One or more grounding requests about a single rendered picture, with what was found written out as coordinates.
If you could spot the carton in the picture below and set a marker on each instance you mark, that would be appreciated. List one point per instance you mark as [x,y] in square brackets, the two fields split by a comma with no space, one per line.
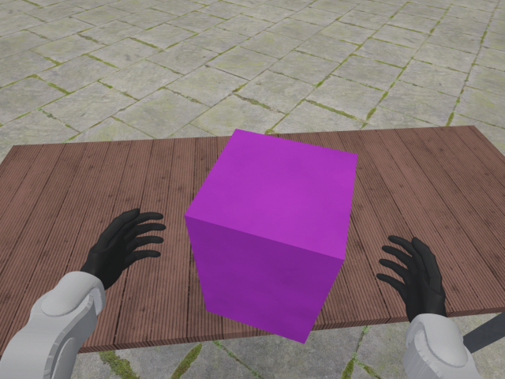
[268,230]

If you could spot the right robot forearm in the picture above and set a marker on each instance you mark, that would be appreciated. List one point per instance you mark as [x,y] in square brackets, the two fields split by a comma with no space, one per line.
[435,350]

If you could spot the left robot forearm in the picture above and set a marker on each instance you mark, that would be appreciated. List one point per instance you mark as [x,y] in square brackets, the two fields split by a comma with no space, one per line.
[60,321]

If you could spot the table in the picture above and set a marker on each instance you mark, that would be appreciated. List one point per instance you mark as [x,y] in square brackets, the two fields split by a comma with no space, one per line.
[444,185]

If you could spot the robot right hand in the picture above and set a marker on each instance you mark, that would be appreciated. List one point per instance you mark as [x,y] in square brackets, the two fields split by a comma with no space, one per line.
[422,290]

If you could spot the robot left hand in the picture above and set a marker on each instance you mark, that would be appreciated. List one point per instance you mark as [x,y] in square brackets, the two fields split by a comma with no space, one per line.
[114,251]

